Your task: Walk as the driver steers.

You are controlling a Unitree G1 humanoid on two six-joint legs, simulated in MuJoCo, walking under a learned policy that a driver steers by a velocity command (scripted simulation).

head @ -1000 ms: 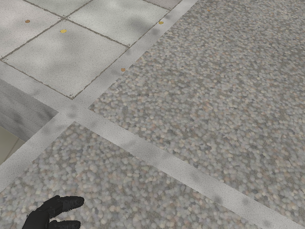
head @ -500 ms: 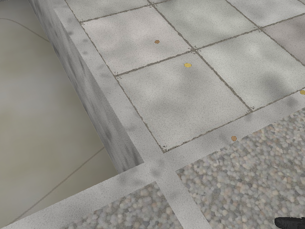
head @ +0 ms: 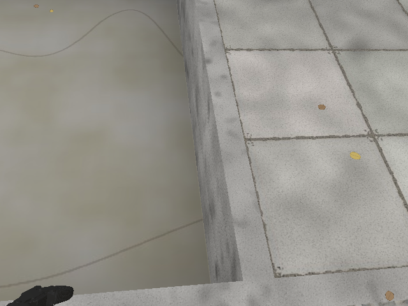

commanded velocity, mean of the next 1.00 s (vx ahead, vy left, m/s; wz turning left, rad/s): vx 0.01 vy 0.00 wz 1.00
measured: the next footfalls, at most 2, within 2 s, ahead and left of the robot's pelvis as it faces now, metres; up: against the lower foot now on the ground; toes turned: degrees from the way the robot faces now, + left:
right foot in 0.16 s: +0.15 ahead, -0.17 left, +0.00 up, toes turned +18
left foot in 0.54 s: +0.01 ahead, +0.08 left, +0.00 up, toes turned +33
